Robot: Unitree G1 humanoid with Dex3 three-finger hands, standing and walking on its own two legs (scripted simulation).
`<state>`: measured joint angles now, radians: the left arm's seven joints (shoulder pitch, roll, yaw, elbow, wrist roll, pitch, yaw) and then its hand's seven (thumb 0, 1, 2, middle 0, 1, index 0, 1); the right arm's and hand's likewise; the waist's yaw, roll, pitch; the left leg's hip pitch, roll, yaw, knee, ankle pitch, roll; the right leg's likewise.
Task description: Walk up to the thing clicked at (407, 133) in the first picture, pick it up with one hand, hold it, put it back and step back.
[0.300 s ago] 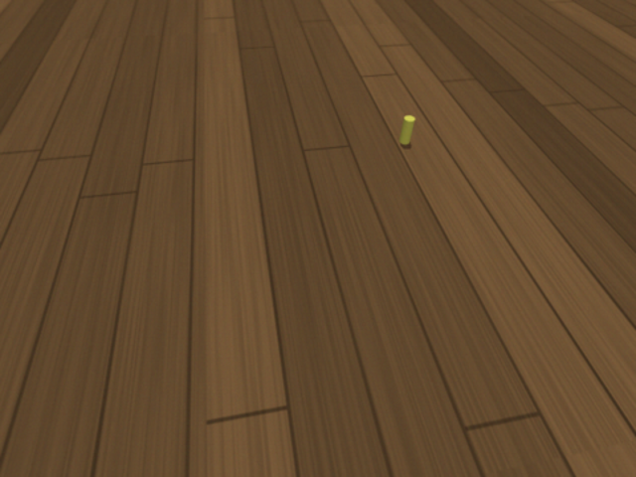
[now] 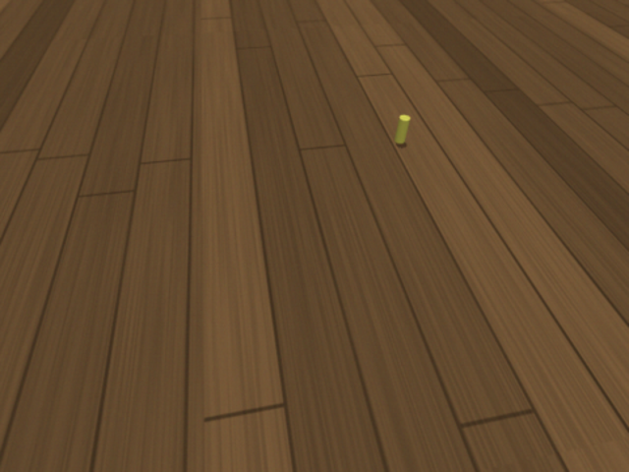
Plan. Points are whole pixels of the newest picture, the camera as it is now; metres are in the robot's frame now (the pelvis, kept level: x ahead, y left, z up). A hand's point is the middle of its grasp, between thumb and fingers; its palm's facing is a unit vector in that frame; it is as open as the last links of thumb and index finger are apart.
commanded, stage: stand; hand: left
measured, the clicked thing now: (402, 129) +1.83 -0.46 -0.71
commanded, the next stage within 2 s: walk up in 0.82 s
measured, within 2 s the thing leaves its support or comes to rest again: neither
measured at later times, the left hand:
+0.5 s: hand out of the picture +0.08 +0.25 -0.16, palm faces -0.03 -0.94 -0.33, open 7.4 cm
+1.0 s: hand out of the picture +0.13 +0.26 -0.15, palm faces -0.12 -0.93 -0.35, open 7.4 cm
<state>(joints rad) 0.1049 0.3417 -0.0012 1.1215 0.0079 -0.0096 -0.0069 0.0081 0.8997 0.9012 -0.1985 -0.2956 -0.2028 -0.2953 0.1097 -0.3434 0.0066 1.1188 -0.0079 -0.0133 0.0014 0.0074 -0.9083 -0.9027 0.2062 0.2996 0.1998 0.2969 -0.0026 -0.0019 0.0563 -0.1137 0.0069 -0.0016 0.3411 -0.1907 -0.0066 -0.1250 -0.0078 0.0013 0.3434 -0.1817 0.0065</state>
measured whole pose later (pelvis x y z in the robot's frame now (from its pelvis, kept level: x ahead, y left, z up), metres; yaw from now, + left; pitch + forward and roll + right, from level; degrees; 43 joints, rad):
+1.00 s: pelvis +0.03 -0.02 +0.00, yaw -5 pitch -1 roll +1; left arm 0.18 0.43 0.08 1.04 0.04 0.02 -0.11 0.01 0.90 0.90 -0.20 -0.30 -0.20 -0.30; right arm 0.21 -0.39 -0.07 1.01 -0.04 -0.08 0.03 0.01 -0.90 -0.90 0.21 0.30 0.20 0.30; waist -0.01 -0.02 0.02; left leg -0.06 0.04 0.09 0.35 -0.28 0.02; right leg -0.42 -0.06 0.03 0.85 -0.38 -0.01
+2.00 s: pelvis +0.53 -0.19 -0.01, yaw -22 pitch -2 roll +2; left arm 0.18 0.45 0.06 0.88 0.01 -0.04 -0.11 0.01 0.90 0.90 -0.20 -0.30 -0.20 -0.29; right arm 0.39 -0.43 -0.06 0.89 -0.01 -0.10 0.05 0.01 -0.90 -0.90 0.21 0.30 0.20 0.30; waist -0.06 -0.03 0.07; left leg 0.00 0.03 0.19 0.38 -0.35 0.00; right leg -0.54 -0.10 0.00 0.65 -0.10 -0.01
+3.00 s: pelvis +0.97 -0.36 -0.02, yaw -23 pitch -3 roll +2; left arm 0.24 0.42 0.06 0.91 0.01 -0.05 -0.08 0.01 0.90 0.90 -0.20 -0.30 -0.20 -0.30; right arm 0.38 -0.43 -0.05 0.87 0.00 -0.07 0.05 0.01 -0.90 -0.90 0.21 0.30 0.20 0.30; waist -0.03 -0.01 0.06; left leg -0.07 0.04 0.11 0.54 -0.41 -0.02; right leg -0.40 -0.09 -0.03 0.58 -0.14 -0.01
